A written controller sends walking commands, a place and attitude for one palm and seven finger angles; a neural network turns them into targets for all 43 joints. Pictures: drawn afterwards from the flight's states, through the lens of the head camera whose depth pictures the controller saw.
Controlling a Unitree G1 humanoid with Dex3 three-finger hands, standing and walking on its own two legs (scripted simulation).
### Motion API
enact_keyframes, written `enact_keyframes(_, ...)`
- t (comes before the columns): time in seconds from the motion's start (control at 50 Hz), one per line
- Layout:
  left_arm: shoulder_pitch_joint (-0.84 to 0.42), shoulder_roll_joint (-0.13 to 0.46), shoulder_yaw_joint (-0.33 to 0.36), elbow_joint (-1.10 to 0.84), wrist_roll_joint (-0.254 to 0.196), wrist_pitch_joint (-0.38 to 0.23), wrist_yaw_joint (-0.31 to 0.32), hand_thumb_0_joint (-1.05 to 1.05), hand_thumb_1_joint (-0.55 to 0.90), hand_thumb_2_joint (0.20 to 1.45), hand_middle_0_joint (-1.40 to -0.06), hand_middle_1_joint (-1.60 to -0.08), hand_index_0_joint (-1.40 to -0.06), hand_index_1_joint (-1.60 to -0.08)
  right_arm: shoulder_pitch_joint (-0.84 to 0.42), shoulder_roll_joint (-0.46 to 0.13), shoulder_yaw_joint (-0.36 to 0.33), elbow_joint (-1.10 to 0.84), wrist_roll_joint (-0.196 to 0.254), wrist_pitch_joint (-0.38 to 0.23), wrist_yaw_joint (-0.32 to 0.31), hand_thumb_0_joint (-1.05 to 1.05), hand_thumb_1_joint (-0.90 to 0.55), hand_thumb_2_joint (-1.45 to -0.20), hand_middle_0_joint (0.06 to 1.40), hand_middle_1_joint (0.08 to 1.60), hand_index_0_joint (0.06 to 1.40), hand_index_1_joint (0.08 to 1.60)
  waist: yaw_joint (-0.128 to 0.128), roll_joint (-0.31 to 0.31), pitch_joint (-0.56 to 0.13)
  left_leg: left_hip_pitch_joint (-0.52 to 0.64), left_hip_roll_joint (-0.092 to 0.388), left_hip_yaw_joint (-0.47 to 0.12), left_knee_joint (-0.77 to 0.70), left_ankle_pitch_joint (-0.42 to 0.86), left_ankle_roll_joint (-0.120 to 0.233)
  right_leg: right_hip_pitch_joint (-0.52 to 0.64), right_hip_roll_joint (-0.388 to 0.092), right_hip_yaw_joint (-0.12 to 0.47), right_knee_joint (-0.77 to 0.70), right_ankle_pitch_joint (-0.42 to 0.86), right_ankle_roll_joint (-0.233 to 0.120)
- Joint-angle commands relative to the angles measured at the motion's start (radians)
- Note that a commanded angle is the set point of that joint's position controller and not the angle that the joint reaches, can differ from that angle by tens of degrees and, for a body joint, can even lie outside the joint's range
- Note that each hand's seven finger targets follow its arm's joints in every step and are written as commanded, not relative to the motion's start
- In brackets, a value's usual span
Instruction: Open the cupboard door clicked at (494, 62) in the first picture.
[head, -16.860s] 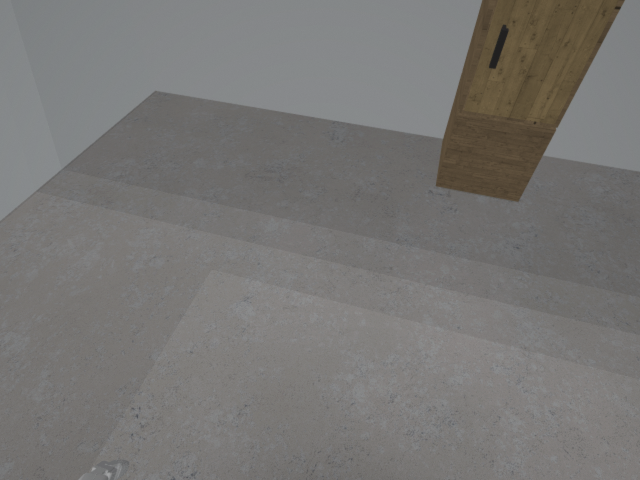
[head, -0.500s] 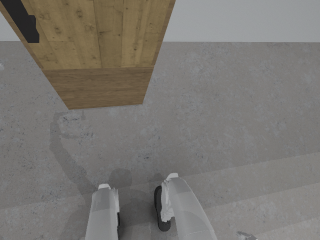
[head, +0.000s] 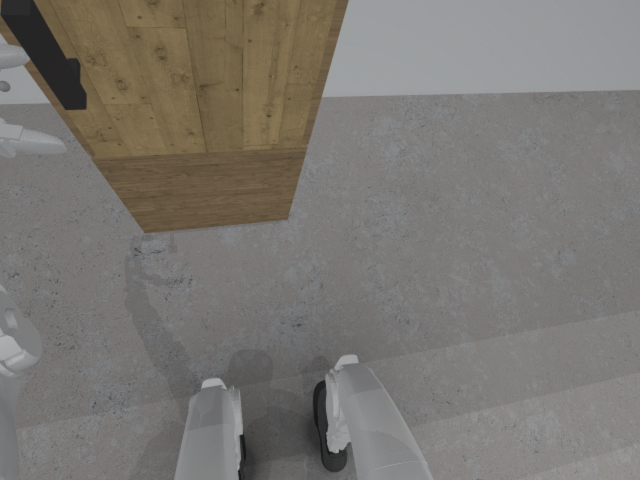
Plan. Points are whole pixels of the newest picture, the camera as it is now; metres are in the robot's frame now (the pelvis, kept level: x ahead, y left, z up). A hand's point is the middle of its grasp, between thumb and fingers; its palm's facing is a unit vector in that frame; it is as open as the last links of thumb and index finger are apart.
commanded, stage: slide the fingers in behind the handle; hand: left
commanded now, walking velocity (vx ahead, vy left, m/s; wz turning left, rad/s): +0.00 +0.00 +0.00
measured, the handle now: (51, 44) +0.58 +0.24 +0.06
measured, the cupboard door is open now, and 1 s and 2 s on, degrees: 0 0 0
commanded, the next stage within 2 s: close the thumb around the handle in 0.98 s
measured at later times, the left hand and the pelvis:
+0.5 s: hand (54, 84) +0.53 +0.23 +0.06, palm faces +0.08 -1.00 -0.03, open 13.9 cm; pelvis +0.00 -0.01 +0.00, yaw +1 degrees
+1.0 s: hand (55, 86) +0.53 +0.23 +0.05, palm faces +0.08 -1.00 -0.02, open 14.0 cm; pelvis +0.00 -0.01 +0.00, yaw +1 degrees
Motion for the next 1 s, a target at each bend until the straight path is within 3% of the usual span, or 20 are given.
enact_keyframes(0.0,-0.399,0.208,-0.032,-0.236,-0.024,-0.085,-0.005,0.000,-0.500,0.300,-0.300,-1.200,-0.300,-1.200,0.191,-0.219,-0.089,-0.012,-0.002,-0.003,-0.015,0.000,-0.900,-0.900,0.200,0.300,0.200,0.300,-0.006,0.256,-0.583,0.534,0.002,-0.064,-0.192,0.519,-0.019,0.215,0.037,-0.006,-0.102,0.197,-0.050)
enact_keyframes(0.04,-0.436,0.178,-0.054,-0.257,-0.025,-0.092,0.002,0.000,-0.500,0.300,-0.300,-1.200,-0.300,-1.200,0.194,-0.217,-0.093,-0.001,-0.005,-0.003,-0.015,0.000,-0.900,-0.900,0.200,0.300,0.200,0.300,-0.012,0.289,-0.603,0.571,0.002,-0.070,-0.188,0.551,-0.024,0.193,0.035,-0.007,-0.098,0.206,-0.051)
enact_keyframes(0.1,-0.431,0.146,-0.073,-0.251,-0.024,-0.090,0.011,0.000,-0.500,0.300,-0.300,-1.200,-0.300,-1.200,0.195,-0.212,-0.096,0.004,-0.006,-0.003,-0.015,0.000,-0.900,-0.900,0.200,0.300,0.200,0.300,-0.013,0.266,-0.599,0.551,-0.003,-0.059,-0.187,0.528,-0.017,0.219,0.035,-0.001,-0.108,0.211,-0.050)
enact_keyframes(0.18,-0.415,0.145,-0.061,-0.255,-0.028,-0.096,0.028,0.000,-0.500,0.300,-0.300,-1.200,-0.300,-1.200,0.192,-0.207,-0.098,0.006,-0.006,0.001,-0.014,0.000,-0.900,-0.900,0.200,0.300,0.200,0.300,-0.005,0.261,-0.606,0.557,-0.004,-0.058,-0.188,0.564,-0.019,0.245,0.034,0.000,-0.110,0.238,-0.053)
enact_keyframes(0.24,-0.395,0.137,-0.055,-0.203,-0.023,-0.089,0.053,0.000,-0.500,0.300,-0.300,-1.200,-0.300,-1.200,0.183,-0.201,-0.091,-0.002,-0.005,0.005,-0.012,0.000,-0.900,-0.900,0.200,0.300,0.200,0.300,-0.004,0.231,-0.566,0.504,-0.008,-0.047,-0.191,0.520,-0.013,0.257,0.034,0.003,-0.108,0.228,-0.052)
enact_keyframes(0.26,-0.394,0.172,-0.029,-0.196,-0.020,-0.089,0.064,0.000,-0.500,0.300,-0.300,-1.200,-0.300,-1.200,0.179,-0.203,-0.088,-0.008,-0.005,0.005,-0.013,0.000,-0.900,-0.900,0.200,0.300,0.200,0.300,0.003,0.219,-0.554,0.464,-0.011,-0.039,-0.189,0.497,-0.008,0.281,0.033,0.008,-0.107,0.229,-0.051)
enact_keyframes(0.3,-0.400,0.180,-0.033,-0.227,-0.006,-0.102,0.077,0.000,-0.500,0.300,-0.300,-1.200,-0.300,-1.200,0.177,-0.197,-0.088,-0.017,-0.007,0.003,-0.010,0.000,-0.900,-0.900,0.200,0.300,0.200,0.300,0.005,0.226,-0.577,0.454,-0.013,-0.027,-0.187,0.492,-0.003,0.318,0.032,0.019,-0.109,0.248,-0.048)
enact_keyframes(0.32,-0.400,0.166,-0.045,-0.248,-0.002,-0.115,0.077,0.000,-0.500,0.300,-0.300,-1.200,-0.300,-1.200,0.176,-0.195,-0.089,-0.020,-0.008,0.001,-0.006,0.000,-0.900,-0.900,0.200,0.300,0.200,0.300,0.006,0.231,-0.601,0.468,-0.013,-0.028,-0.181,0.507,-0.003,0.320,0.032,0.022,-0.102,0.260,-0.051)
enact_keyframes(0.36,-0.393,0.128,-0.072,-0.221,-0.003,-0.114,0.072,0.000,-0.500,0.300,-0.300,-1.200,-0.300,-1.200,0.171,-0.195,-0.092,-0.016,-0.005,0.004,-0.005,0.000,-0.900,-0.900,0.200,0.300,0.200,0.300,-0.008,0.206,-0.579,0.461,-0.011,-0.028,-0.183,0.486,-0.004,0.309,0.034,0.019,-0.108,0.246,-0.047)
enact_keyframes(0.42,-0.393,0.152,-0.037,-0.235,-0.029,-0.121,0.066,0.000,-0.500,0.300,-0.300,-1.200,-0.300,-1.200,0.169,-0.198,-0.092,-0.022,-0.003,0.000,-0.009,0.000,-0.900,-0.900,0.200,0.300,0.200,0.300,0.005,0.193,-0.600,0.440,-0.015,-0.025,-0.186,0.471,0.000,0.348,0.032,0.024,-0.106,0.255,-0.050)
enact_keyframes(0.44,-0.385,0.126,-0.056,-0.230,-0.028,-0.120,0.063,0.000,-0.500,0.300,-0.300,-1.200,-0.300,-1.200,0.168,-0.195,-0.094,-0.022,-0.002,0.000,-0.008,0.000,-0.900,-0.900,0.200,0.300,0.200,0.300,0.003,0.199,-0.615,0.453,-0.016,-0.022,-0.188,0.473,-0.002,0.349,0.033,0.025,-0.109,0.257,-0.047)
enact_keyframes(0.48,-0.369,0.139,-0.040,-0.206,-0.031,-0.111,0.067,0.000,-0.500,0.300,-0.300,-1.200,-0.300,-1.200,0.168,-0.194,-0.092,-0.021,-0.001,-0.001,-0.008,0.000,-0.900,-0.900,0.200,0.300,0.200,0.300,0.002,0.171,-0.586,0.413,-0.016,-0.013,-0.185,0.458,0.002,0.366,0.033,0.029,-0.112,0.267,-0.043)
enact_keyframes(0.5,-0.354,0.165,-0.018,-0.202,-0.028,-0.109,0.071,0.000,-0.500,0.300,-0.300,-1.200,-0.300,-1.200,0.168,-0.195,-0.091,-0.026,0.000,0.000,-0.009,0.000,-0.900,-0.900,0.200,0.300,0.200,0.300,0.014,0.154,-0.581,0.384,-0.019,-0.009,-0.186,0.443,0.004,0.391,0.032,0.034,-0.112,0.265,-0.043)
enact_keyframes(0.6,-0.365,0.179,-0.010,-0.246,-0.018,-0.129,0.086,0.000,-0.500,0.300,-0.300,-1.200,-0.300,-1.200,0.164,-0.191,-0.091,-0.033,-0.002,-0.004,-0.006,0.000,-0.900,-0.900,0.200,0.300,0.200,0.300,0.026,0.196,-0.612,0.406,-0.019,-0.009,-0.190,0.446,0.001,0.390,0.032,0.035,-0.104,0.257,-0.045)
enact_keyframes(0.66,-0.380,0.161,-0.026,-0.199,-0.022,-0.126,0.082,0.000,-0.500,0.300,-0.300,-1.200,-0.300,-1.200,0.165,-0.194,-0.089,-0.025,0.001,-0.004,-0.009,0.000,-0.900,-0.900,0.200,0.300,0.200,0.300,-0.002,0.155,-0.564,0.368,-0.018,-0.007,-0.185,0.415,0.007,0.372,0.033,0.038,-0.111,0.242,-0.040)
enact_keyframes(0.68,-0.370,0.191,-0.003,-0.184,-0.019,-0.123,0.080,0.000,-0.500,0.300,-0.300,-1.200,-0.300,-1.200,0.166,-0.197,-0.088,-0.026,0.002,-0.005,-0.011,0.000,-0.900,-0.900,0.200,0.300,0.200,0.300,0.008,0.146,-0.553,0.341,-0.019,-0.002,-0.184,0.386,0.008,0.381,0.032,0.041,-0.113,0.223,-0.040)
enact_keyframes(0.74,-0.392,0.209,-0.005,-0.218,-0.013,-0.131,0.071,0.000,-0.500,0.300,-0.300,-1.200,-0.300,-1.200,0.169,-0.200,-0.088,-0.025,0.000,-0.008,-0.014,0.000,-0.900,-0.900,0.200,0.300,0.200,0.300,0.013,0.200,-0.613,0.395,-0.019,-0.011,-0.185,0.420,0.004,0.368,0.031,0.038,-0.100,0.235,-0.045)
enact_keyframes(0.86,-0.398,0.127,-0.056,-0.201,-0.030,-0.118,0.058,0.000,-0.500,0.300,-0.300,-1.200,-0.300,-1.200,0.175,-0.204,-0.095,-0.011,0.001,-0.007,-0.012,0.000,-0.900,-0.900,0.200,0.300,0.200,0.300,-0.002,0.213,-0.586,0.448,-0.014,-0.026,-0.188,0.441,-0.003,0.293,0.031,0.023,-0.106,0.214,-0.045)
enact_keyframes(0.9,-0.403,0.165,-0.032,-0.190,-0.027,-0.109,0.064,0.000,-0.500,0.300,-0.300,-1.200,-0.300,-1.200,0.176,-0.207,-0.090,-0.011,0.000,-0.007,-0.015,0.000,-0.900,-0.900,0.200,0.300,0.200,0.300,0.001,0.185,-0.578,0.412,-0.015,-0.025,-0.189,0.419,0.001,0.316,0.031,0.025,-0.105,0.207,-0.044)
enact_keyframes(0.98,-0.412,0.151,-0.039,-0.243,-0.020,-0.124,0.075,0.000,-0.500,0.300,-0.300,-1.200,-0.300,-1.200,0.180,-0.203,-0.095,-0.014,-0.005,-0.007,-0.011,0.000,-0.900,-0.900,0.200,0.300,0.200,0.300,0.013,0.232,-0.628,0.482,-0.014,-0.036,-0.190,0.485,-0.010,0.303,0.031,0.019,-0.096,0.229,-0.049)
